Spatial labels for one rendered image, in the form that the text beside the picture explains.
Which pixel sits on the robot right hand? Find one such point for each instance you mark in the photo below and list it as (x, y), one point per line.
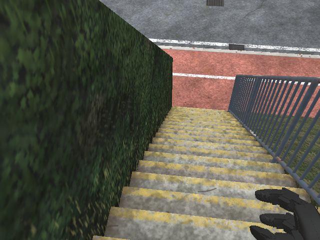
(304, 224)

